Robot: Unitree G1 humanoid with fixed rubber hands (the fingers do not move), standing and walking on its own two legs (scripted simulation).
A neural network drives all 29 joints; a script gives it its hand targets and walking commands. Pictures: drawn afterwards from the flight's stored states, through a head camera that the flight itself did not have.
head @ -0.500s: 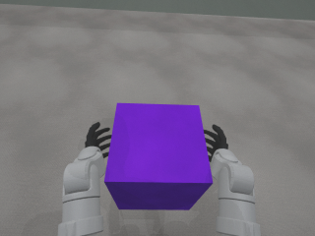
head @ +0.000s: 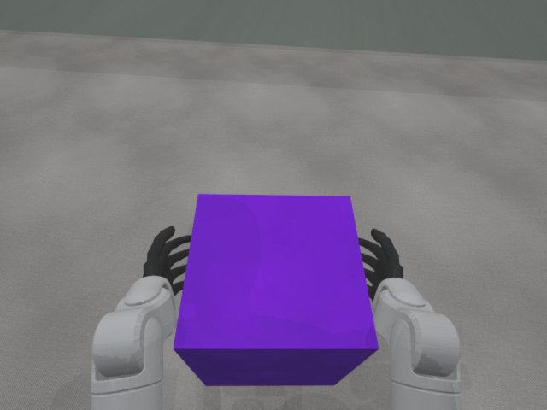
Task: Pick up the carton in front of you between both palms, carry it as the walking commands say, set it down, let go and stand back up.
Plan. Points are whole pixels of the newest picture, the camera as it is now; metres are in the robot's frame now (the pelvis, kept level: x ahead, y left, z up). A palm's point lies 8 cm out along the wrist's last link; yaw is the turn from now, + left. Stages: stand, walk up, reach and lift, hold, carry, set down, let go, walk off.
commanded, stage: carry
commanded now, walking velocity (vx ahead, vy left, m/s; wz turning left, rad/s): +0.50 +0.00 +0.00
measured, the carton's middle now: (272, 298) +0.30 +0.00 +0.02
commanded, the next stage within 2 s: none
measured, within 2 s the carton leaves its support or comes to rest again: neither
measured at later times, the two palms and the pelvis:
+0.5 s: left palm (178, 168) +0.54 +0.18 +0.07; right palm (338, 177) +0.51 -0.12 +0.07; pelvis +0.30 +0.05 -0.01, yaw -4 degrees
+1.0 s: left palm (196, 127) +0.65 +0.16 +0.08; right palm (340, 133) +0.64 -0.14 +0.08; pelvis +0.42 +0.02 -0.01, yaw -2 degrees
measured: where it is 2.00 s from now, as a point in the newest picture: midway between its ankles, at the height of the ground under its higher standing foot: (264, 383)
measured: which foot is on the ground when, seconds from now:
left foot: up 0.00-0.30, down 0.32-1.00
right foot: down 0.00-0.32, up 0.34-0.62, down 0.64-1.00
